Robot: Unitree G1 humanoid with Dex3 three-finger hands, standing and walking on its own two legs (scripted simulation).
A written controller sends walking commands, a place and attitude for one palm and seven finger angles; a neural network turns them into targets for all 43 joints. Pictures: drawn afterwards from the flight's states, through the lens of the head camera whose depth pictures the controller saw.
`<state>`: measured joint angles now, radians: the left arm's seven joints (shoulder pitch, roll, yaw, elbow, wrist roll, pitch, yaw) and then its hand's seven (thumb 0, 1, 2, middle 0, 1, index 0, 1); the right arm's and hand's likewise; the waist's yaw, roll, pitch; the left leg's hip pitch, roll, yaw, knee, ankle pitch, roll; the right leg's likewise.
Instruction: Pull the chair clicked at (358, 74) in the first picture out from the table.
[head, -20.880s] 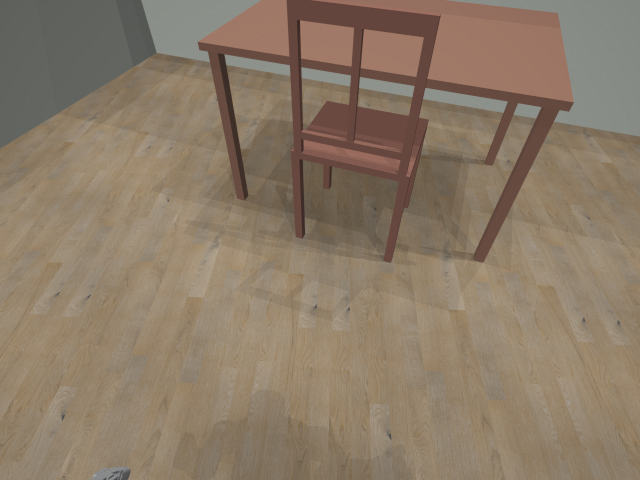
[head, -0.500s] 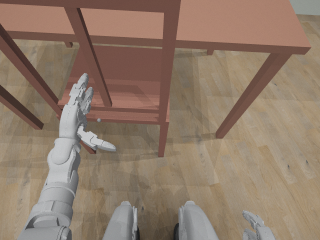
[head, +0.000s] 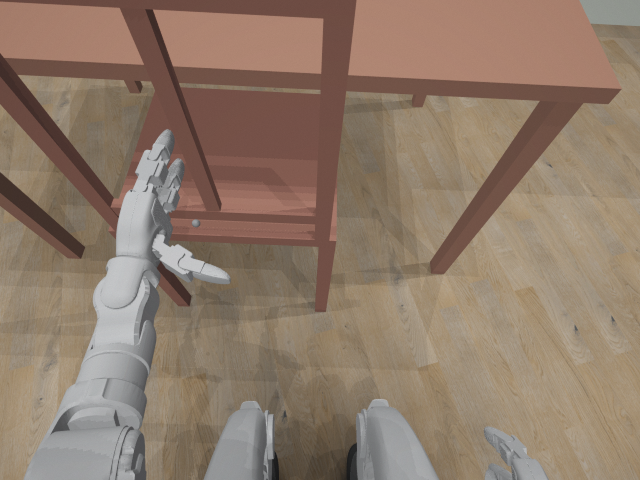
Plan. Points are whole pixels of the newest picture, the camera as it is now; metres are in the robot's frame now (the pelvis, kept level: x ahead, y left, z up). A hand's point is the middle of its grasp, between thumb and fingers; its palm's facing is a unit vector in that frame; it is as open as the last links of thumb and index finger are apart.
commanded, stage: push the fingers through the gap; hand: left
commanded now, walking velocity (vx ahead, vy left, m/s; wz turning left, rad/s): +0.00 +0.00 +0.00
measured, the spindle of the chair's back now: (186, 135) +0.54 +0.17 +0.06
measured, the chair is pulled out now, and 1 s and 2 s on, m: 0.00 0.00 0.00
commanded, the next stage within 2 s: hook a spindle and tug to test in 1.28 s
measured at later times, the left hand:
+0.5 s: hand (203, 189) +0.47 +0.15 +0.03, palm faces -0.06 -1.00 -0.04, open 16.9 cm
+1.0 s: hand (207, 162) +0.52 +0.15 +0.03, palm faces -0.05 -1.00 -0.04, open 16.9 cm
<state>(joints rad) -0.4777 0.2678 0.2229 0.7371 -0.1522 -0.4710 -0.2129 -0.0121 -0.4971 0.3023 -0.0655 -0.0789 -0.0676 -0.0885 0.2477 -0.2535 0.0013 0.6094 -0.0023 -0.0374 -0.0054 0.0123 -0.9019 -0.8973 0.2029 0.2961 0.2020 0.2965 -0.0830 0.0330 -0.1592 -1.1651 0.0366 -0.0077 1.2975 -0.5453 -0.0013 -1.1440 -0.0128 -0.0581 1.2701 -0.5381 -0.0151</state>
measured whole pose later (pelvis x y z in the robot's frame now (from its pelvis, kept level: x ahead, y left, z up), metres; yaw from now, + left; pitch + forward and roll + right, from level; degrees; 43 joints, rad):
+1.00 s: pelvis +0.00 +0.01 -0.01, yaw -1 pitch +29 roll -3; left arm -0.88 0.42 0.36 1.10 -0.06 -0.48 -0.18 -0.01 -0.50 0.30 -0.07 -0.08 -0.06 -0.09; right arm 0.31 -0.25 0.02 0.63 -0.04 0.05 0.02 0.01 -0.90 -0.90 0.20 0.30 0.20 0.30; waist -0.17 0.04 -0.14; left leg -1.29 0.05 -0.01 1.34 -0.55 0.01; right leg -1.26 0.00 -0.06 1.29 -0.53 -0.01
